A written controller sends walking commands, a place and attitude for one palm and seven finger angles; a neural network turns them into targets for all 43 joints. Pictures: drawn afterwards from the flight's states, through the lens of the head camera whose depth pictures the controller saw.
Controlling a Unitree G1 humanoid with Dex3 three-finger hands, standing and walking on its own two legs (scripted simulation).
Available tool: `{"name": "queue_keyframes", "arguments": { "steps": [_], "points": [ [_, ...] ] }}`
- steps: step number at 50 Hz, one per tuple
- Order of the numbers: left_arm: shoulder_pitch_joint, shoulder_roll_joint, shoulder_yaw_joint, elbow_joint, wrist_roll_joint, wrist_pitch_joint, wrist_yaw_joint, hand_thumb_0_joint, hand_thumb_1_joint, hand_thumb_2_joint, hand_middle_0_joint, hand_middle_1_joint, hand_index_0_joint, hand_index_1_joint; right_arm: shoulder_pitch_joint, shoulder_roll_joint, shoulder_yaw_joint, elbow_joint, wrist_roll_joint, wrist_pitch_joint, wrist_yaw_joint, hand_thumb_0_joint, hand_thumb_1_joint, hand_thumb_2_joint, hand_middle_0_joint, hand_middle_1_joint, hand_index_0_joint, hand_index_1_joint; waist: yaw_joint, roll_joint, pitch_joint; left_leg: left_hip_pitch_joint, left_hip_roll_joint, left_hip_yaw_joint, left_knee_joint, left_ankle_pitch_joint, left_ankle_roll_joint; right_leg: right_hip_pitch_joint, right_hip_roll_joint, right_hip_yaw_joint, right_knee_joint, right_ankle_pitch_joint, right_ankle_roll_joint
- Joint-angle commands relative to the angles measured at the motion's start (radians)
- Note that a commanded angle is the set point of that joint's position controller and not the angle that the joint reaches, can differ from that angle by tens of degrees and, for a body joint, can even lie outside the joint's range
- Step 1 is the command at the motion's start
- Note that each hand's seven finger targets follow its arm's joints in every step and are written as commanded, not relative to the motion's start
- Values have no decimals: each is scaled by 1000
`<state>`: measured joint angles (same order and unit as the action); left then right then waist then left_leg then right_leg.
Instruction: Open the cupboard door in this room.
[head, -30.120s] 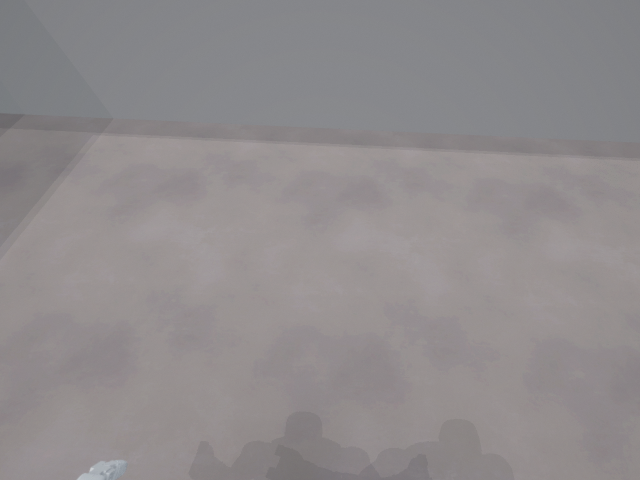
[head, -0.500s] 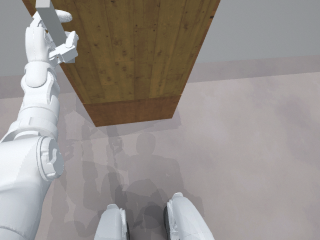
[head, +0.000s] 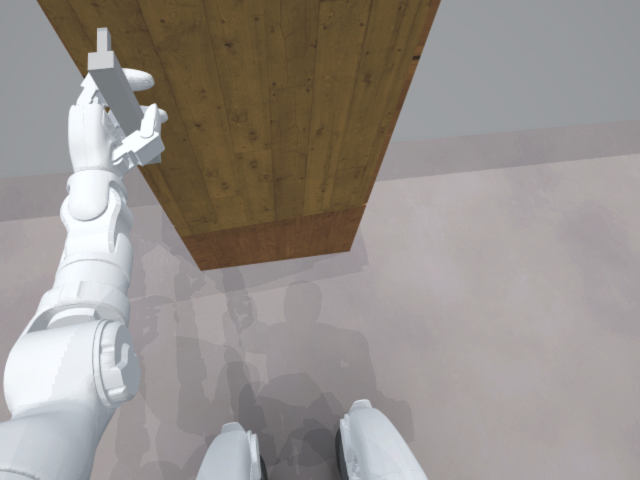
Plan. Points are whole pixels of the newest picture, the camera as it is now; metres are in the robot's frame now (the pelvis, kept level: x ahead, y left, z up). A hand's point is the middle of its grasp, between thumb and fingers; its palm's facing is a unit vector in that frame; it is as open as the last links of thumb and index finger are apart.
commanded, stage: pull the door open along its arc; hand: left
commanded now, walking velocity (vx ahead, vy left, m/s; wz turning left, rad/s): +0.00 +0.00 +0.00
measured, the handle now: (129, 102) +0.57 +0.18 +0.07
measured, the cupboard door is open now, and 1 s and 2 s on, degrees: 3 40 40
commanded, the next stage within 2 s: open thumb and fingers to let go in 0.80 s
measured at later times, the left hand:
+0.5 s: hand (218, 232) +0.38 +0.07 +0.07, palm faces +0.42 -0.91 +0.03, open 5.9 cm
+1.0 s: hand (279, 286) +0.32 +0.02 +0.07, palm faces +0.37 -0.93 -0.05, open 6.3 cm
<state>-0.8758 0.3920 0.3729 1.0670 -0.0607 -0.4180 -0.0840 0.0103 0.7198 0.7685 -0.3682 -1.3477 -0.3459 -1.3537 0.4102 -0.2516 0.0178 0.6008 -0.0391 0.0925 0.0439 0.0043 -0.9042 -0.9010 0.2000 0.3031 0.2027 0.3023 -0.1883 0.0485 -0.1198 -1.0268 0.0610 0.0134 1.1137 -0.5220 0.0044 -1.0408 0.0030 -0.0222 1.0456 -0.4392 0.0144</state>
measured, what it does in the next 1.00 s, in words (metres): shifts its weight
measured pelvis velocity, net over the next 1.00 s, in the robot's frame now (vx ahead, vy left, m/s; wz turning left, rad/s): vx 0.00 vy -0.05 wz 0.09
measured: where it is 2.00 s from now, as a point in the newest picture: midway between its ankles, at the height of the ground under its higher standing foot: outside the picture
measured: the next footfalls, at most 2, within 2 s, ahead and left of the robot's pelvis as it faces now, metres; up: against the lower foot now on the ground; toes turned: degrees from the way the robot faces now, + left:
none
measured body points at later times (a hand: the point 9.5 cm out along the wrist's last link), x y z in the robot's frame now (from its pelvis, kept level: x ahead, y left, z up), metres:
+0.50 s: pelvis +0.01 -0.02 +0.01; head +0.09 -0.02 +0.46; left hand +0.36 +0.12 +0.07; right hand +0.15 -0.24 -0.10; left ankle -0.01 +0.11 -0.65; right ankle +0.02 -0.13 -0.65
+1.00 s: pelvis +0.00 -0.05 +0.02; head +0.05 -0.07 +0.47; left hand +0.29 +0.06 +0.07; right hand +0.19 -0.25 -0.09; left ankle -0.01 +0.11 -0.65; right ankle +0.02 -0.13 -0.65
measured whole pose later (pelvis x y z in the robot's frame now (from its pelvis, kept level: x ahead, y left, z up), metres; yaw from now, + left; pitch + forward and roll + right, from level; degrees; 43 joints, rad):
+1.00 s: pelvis +0.00 -0.05 +0.02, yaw +5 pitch +13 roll +1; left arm -0.09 -0.12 -0.25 0.36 0.10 -0.29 0.63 0.01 0.62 0.75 -0.37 -1.33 -0.37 -1.35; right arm 0.14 -0.18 -0.01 0.62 -0.09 -0.03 0.03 0.01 -0.90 -0.90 0.20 0.30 0.20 0.30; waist -0.02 0.04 -0.14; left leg -0.75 0.03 -0.05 0.99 -0.47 -0.06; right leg -0.78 -0.02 -0.08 1.02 -0.47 -0.05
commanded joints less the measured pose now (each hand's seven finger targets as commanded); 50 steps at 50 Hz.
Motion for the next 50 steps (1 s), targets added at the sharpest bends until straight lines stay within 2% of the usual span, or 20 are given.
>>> {"name": "queue_keyframes", "arguments": {
  "steps": [1,2,7,8,11,14,16,19,21,23,24,27,29,34,36,40,44,45,48,50],
  "points": [
    [-143,136,-25,-322,-25,-75,-22,0,900,900,-400,-1350,-400,-1350,130,-161,-74,-86,12,-19,-4,0,-900,-900,200,300,200,300,63,51,-557,375,-49,-19,-135,554,8,394,43,-28,-96,500,-32],
    [-106,112,-41,-344,-30,-71,-18,0,900,900,-400,-1350,-400,-1350,124,-158,-75,-91,15,-20,-2,0,-900,-900,200,300,200,300,66,20,-525,361,-49,-16,-149,539,9,410,43,-30,-103,496,-30],
    [74,21,-97,-486,-45,-72,3,0,900,900,-400,-1350,-400,-1350,75,-143,-85,-114,28,-34,-1,0,-900,-900,200,300,200,300,94,-3,-474,348,-54,6,-176,509,8,460,34,-24,-115,511,-30],
    [104,-23,-19,-525,-98,-69,98,0,900,900,-400,-1350,-400,-1350,51,-123,-85,-121,23,-43,-1,0,-900,-900,200,300,200,300,136,0,-458,338,-54,16,-184,506,0,468,36,-34,-123,498,-28],
    [235,-139,-99,-616,-54,-69,256,0,900,900,-400,-1350,-400,-1350,24,-106,-84,-124,5,-68,13,0,-900,-900,200,300,200,300,146,-20,-448,350,-52,15,-188,531,-11,468,30,-45,-111,498,-30],
    [256,-221,-177,-685,27,-67,398,0,900,900,-400,-1350,-400,-1350,-6,-95,-87,-128,-14,-73,19,0,-900,-900,200,300,200,300,138,-36,-413,344,-52,16,-185,504,-13,461,23,-44,-109,486,-32],
    [272,-306,-234,-719,72,-62,498,0,900,900,-400,-1350,-400,-1350,-35,-81,-89,-128,-26,-78,22,0,-900,-900,200,300,200,300,138,-40,-415,350,-53,16,-188,483,-17,460,17,-45,-109,463,-33],
    [304,-400,-321,-751,133,-49,608,0,900,900,-400,-1350,-400,-1350,-74,-70,-91,-130,-39,-89,20,0,-900,-900,200,300,200,300,133,-83,-402,354,-57,11,-190,441,-13,462,16,-47,-124,429,-35],
    [301,-461,-374,-766,160,-39,668,0,900,900,-400,-1350,-400,-1350,-113,-58,-90,-125,-45,-95,17,0,-900,-900,200,300,200,300,133,-69,-390,354,-60,13,-197,397,-15,457,11,-45,-133,393,-36],
    [301,-511,-415,-770,187,-28,720,0,900,900,-400,-1350,-400,-1350,-143,-49,-88,-116,-53,-101,14,0,-900,-900,200,300,200,300,133,-91,-380,354,-62,9,-199,368,-13,455,9,-46,-142,361,-38],
    [317,-530,-447,-767,207,-22,733,0,900,900,-400,-1350,-400,-1350,-150,-46,-87,-115,-59,-104,9,0,-900,-900,200,300,200,300,122,-119,-369,349,-60,5,-199,357,-11,449,11,-47,-149,351,-38],
    [357,-581,-518,-812,239,-10,740,0,900,900,-400,-1350,-400,-1350,-185,-32,-85,-117,-65,-114,4,0,-900,-900,200,300,200,300,129,-99,-381,366,-65,14,-197,345,-8,467,3,-40,-158,353,-42],
    [410,-615,-560,-831,252,-1,732,0,900,900,-400,-1350,-400,-1350,-194,-25,-84,-122,-66,-120,1,0,-900,-900,200,300,200,300,130,-129,-383,371,-64,7,-196,355,-6,483,3,-41,-162,369,-45],
    [603,-681,-644,-925,216,25,705,0,900,900,-400,-1350,-400,-1350,-250,-7,-70,-149,-48,-142,7,0,-900,-900,200,300,200,300,160,-90,-364,391,-70,9,-210,353,-9,528,-3,-37,-184,376,-52],
    [646,-699,-666,-957,197,39,700,0,900,900,-400,-1350,-400,-1350,-266,0,-61,-154,-44,-152,9,0,-900,-900,200,300,200,300,158,-113,-339,385,-74,6,-210,331,-9,532,-9,-35,-197,366,-46],
    [781,-696,-662,-1007,179,69,698,0,900,900,-400,-1350,-400,-1350,-307,11,-49,-166,-38,-168,6,0,-900,-900,200,300,200,300,183,-128,-305,373,-84,5,-218,289,-12,550,-19,-16,-226,336,-39],
    [620,-644,-595,-974,174,85,734,0,900,900,-400,-1350,-400,-1350,-328,7,-42,-137,-41,-173,-10,0,-900,-900,200,300,200,300,172,-147,-242,332,-93,-9,-197,226,-14,498,-36,21,-258,228,-29],
    [515,-608,-560,-954,173,80,748,0,900,900,-400,-1350,-400,-1350,-332,3,-42,-119,-44,-171,-18,0,-900,-900,200,300,200,300,151,-163,-236,322,-93,-10,-184,203,-11,472,-43,38,-267,189,-22],
    [564,-649,-575,-911,177,75,746,0,690,810,-385,-1327,-385,-1327,-326,12,-45,-115,-52,-175,-20,0,-900,-900,200,300,200,300,168,-157,-276,321,-97,-9,-182,220,-12,493,-44,37,-250,228,-23],
    [604,-639,-566,-926,171,70,734,0,550,750,-375,-1313,-375,-1313,-315,10,-51,-123,-51,-173,-20,0,-900,-900,200,300,200,300,182,-167,-327,316,-98,-6,-182,245,-14,537,-47,38,-232,301,-22]
  ]
}}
